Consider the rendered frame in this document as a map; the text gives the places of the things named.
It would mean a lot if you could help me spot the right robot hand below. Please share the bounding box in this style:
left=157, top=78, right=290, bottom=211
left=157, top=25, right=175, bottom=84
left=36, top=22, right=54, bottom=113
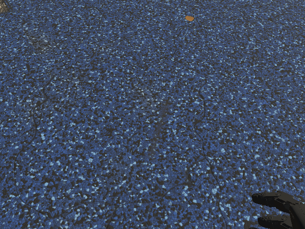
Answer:
left=249, top=190, right=305, bottom=229

